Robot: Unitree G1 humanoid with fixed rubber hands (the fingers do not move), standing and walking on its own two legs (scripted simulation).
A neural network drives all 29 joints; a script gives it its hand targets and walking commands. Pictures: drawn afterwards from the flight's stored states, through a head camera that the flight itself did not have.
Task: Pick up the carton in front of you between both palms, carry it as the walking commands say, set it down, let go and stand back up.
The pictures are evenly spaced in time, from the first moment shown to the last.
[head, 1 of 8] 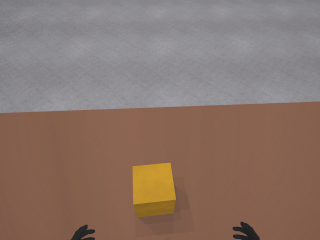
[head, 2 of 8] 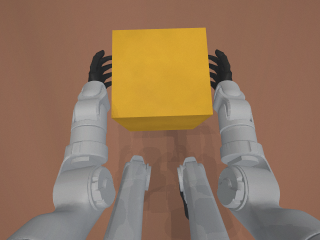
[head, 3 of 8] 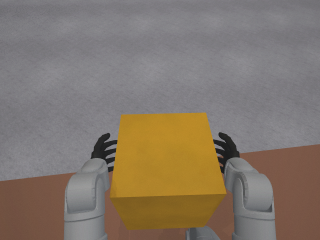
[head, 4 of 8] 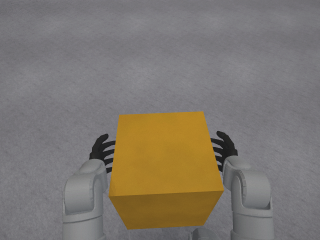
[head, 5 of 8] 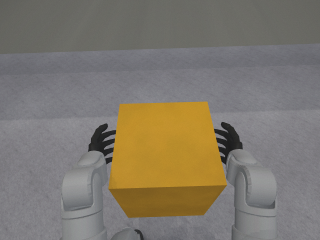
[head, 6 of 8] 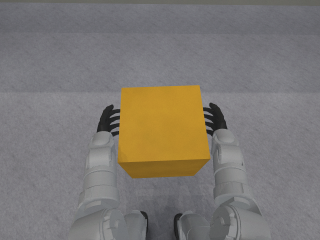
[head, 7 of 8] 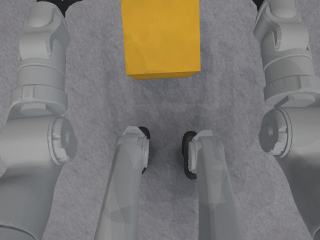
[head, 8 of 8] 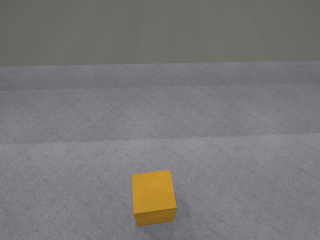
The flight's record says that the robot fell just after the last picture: no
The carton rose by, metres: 0.68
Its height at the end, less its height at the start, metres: -0.08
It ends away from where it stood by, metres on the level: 5.51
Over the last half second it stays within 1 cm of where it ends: yes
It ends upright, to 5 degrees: yes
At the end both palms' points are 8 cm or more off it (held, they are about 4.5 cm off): yes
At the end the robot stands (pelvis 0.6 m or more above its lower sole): yes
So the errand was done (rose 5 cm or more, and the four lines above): yes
